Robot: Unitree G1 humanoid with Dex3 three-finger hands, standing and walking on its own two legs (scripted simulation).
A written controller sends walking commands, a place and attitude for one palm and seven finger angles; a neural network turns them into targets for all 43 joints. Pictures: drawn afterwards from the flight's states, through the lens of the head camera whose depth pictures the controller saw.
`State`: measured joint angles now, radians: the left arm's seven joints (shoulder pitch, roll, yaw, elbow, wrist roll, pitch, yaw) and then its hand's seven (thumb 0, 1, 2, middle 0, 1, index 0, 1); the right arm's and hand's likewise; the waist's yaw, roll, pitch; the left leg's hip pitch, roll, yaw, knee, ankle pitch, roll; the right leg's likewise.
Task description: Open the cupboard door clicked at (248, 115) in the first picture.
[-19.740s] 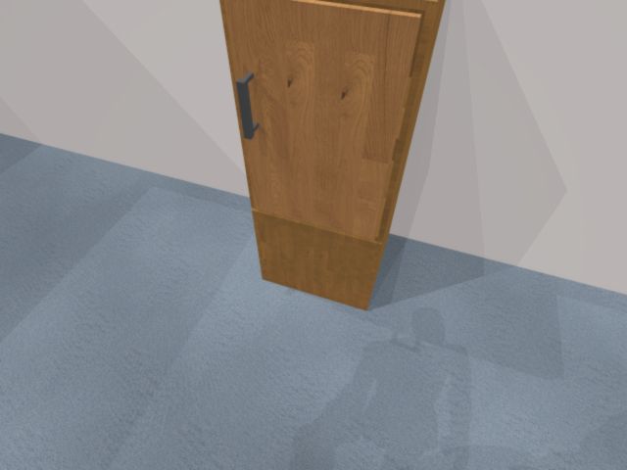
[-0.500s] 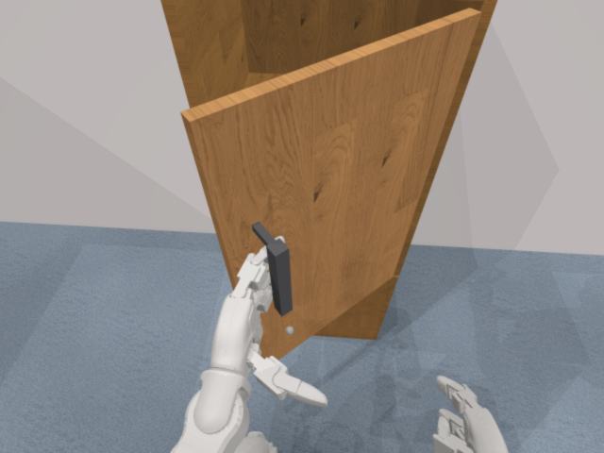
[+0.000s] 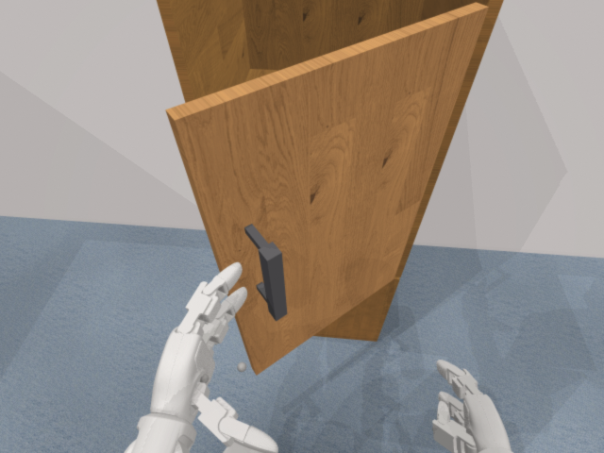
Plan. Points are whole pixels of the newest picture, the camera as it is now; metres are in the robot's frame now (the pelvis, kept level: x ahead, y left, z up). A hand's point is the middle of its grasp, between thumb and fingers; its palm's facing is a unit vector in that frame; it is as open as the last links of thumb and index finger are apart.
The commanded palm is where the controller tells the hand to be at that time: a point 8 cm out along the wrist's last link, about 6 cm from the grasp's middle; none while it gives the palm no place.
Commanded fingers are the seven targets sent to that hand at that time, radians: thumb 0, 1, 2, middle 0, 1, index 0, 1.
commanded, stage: slide the hand sideways off the handle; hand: left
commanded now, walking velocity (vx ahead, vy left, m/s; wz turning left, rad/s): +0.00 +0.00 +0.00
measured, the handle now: (266, 275) +0.32 +0.06 +0.09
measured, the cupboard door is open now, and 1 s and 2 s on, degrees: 41 41 41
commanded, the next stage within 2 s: draw the hand back to the body in 0.36 s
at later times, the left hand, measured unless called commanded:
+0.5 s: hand (196, 395) +0.18 +0.12 +0.08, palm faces -0.08 -1.00 +0.00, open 16.3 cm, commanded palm +0.16 +0.18 +0.09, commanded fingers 0.00 -0.50 0.30 -0.15 -0.30 -0.15 -0.30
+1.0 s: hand (115, 381) +0.17 +0.18 +0.14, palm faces -0.03 -0.99 -0.10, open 16.1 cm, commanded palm +0.14 +0.24 +0.16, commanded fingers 0.00 -0.22 0.42 -0.16 -0.30 -0.16 -0.30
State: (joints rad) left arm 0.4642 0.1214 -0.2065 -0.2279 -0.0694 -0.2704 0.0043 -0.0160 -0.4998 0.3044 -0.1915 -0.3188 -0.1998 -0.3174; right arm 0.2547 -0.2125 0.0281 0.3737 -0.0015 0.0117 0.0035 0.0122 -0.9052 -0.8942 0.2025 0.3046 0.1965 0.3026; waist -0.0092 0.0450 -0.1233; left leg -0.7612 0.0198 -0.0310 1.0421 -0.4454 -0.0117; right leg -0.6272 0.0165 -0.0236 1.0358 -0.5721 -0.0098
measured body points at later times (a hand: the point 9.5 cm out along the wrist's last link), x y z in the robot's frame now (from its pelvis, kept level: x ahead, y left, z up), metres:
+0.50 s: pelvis -0.01 +0.00 -0.01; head +0.02 -0.01 +0.44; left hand +0.18 +0.18 +0.08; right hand +0.18 -0.24 -0.07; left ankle +0.04 +0.13 -0.67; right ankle -0.03 -0.12 -0.67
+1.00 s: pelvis +0.00 +0.01 +0.02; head -0.01 +0.01 +0.47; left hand +0.17 +0.23 +0.14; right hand +0.19 -0.21 -0.03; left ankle +0.04 +0.13 -0.67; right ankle -0.03 -0.12 -0.67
